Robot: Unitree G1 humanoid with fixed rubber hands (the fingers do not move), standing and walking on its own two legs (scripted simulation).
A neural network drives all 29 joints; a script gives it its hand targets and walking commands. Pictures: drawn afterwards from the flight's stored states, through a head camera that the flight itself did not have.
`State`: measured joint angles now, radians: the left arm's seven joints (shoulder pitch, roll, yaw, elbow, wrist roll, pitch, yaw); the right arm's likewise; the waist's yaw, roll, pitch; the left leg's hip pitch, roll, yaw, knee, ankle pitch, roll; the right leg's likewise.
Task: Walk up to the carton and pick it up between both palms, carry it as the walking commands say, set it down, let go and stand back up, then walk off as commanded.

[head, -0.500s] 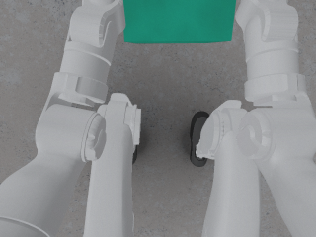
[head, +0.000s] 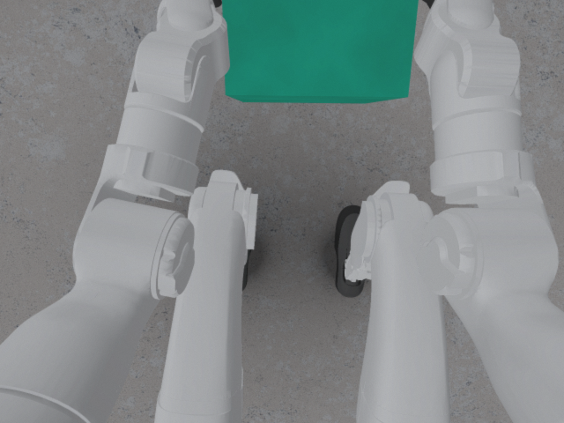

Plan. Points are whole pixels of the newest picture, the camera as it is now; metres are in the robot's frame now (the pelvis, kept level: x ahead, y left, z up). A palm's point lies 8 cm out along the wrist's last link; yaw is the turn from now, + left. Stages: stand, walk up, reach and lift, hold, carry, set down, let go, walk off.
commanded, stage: reach and lift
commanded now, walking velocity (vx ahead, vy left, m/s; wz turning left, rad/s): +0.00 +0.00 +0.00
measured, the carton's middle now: (312, 13) +0.56 +0.02 -0.15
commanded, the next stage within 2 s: none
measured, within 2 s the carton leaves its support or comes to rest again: neither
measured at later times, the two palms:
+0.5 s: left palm out of the picture +0.51 +0.14 +0.00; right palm out of the picture +0.53 -0.12 +0.00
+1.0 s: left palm out of the picture +0.48 +0.14 +0.07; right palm out of the picture +0.50 -0.12 +0.07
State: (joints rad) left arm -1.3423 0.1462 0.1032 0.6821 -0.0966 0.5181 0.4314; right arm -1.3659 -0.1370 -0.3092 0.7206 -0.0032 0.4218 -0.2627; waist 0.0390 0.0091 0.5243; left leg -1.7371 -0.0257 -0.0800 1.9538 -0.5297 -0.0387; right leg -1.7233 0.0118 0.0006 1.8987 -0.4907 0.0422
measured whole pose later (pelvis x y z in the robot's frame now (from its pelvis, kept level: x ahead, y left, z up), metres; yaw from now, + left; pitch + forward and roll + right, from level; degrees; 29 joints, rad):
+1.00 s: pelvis -0.01 +0.00 +0.11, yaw +2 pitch +9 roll -2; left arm -1.15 0.07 0.12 0.59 -0.07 0.57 0.45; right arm -1.18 -0.08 -0.30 0.65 -0.04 0.46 -0.24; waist 0.02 0.02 0.52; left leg -1.29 -0.03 -0.09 1.58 -0.45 -0.04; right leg -1.28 0.02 0.00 1.53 -0.42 0.03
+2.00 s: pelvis +0.13 -0.01 +0.27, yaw +4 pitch +16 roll -1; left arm -0.47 -0.13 0.24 0.70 0.15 0.44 0.26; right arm -0.50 0.14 -0.34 0.72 -0.24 0.40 -0.11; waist 0.00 0.02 -0.24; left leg -0.78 -0.03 -0.10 0.86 -0.36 -0.04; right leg -0.77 0.01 0.00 0.84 -0.35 0.01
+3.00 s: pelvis +0.11 -0.01 +0.30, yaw +4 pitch -3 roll -1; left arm -0.55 -0.17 0.29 0.71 0.20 0.69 0.28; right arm -0.50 0.15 -0.36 0.63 -0.26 0.70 -0.14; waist 0.00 0.02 -0.17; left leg -0.33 -0.02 -0.11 0.63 -0.26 -0.01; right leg -0.30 0.00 0.00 0.59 -0.25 0.02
